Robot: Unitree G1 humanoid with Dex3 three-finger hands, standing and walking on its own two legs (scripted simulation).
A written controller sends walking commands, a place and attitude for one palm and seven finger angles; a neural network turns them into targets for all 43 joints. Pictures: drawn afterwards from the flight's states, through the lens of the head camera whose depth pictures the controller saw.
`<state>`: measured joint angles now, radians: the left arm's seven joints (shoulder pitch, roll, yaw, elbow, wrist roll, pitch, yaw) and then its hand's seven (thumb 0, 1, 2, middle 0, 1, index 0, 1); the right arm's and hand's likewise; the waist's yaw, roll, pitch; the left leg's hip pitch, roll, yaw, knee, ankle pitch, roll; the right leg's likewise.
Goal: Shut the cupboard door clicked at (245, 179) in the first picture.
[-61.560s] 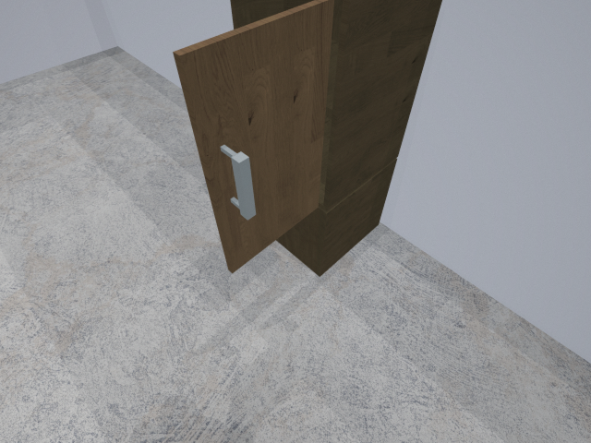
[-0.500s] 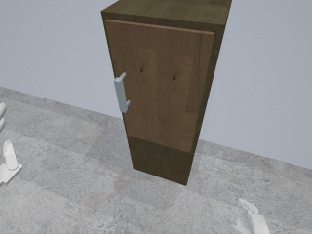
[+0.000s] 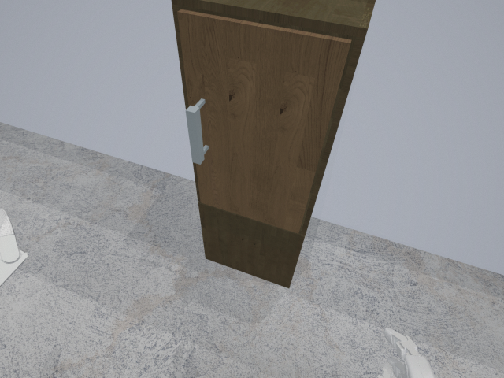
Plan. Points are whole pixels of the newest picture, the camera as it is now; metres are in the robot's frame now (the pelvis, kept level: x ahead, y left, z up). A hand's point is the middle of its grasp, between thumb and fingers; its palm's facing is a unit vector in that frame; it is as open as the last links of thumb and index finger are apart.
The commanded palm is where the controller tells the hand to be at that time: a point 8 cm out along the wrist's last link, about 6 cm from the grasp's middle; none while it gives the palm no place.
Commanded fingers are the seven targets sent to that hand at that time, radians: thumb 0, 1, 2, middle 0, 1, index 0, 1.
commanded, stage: step back with the hand held close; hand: left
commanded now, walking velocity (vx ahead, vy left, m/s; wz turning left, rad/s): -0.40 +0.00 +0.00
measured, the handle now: (199, 132) +0.68 +0.17 +0.00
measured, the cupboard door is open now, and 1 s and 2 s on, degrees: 0 0 0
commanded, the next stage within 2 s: stop stepping back and stand still in 1.22 s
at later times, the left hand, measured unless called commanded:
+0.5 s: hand (5, 272) +0.18 +0.27 +0.19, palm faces +0.48 -0.76 -0.43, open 7.4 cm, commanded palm +0.11 +0.31 +0.20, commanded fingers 0.00 0.90 0.90 -0.20 -0.30 -0.20 -0.30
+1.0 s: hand out of the picture +0.13 +0.25 +0.19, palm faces +0.42 -0.80 -0.44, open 7.4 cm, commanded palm +0.06 +0.30 +0.20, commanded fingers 0.00 0.90 0.90 -0.20 -0.30 -0.20 -0.30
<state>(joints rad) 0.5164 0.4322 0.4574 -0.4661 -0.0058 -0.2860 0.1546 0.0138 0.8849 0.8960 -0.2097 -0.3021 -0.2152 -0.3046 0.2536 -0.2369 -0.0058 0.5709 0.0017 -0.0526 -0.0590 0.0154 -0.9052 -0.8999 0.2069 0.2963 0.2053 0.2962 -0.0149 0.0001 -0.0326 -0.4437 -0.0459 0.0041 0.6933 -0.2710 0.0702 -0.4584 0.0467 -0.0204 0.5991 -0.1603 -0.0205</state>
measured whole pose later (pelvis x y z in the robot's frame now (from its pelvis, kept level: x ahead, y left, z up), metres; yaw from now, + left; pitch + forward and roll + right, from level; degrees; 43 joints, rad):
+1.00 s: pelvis -0.07 -0.01 +0.00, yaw +3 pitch +2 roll -3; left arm 0.52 0.44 0.43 -0.55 -0.03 -0.28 0.11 0.02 0.89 0.90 -0.21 -0.30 -0.21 -0.30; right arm 0.15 -0.17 -0.01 0.58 -0.01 -0.08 -0.05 0.01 -0.90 -0.90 0.21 0.30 0.21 0.30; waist -0.02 -0.01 -0.03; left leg -0.54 0.03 0.03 0.63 -0.18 0.04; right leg -0.38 0.12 0.09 0.60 -0.24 -0.01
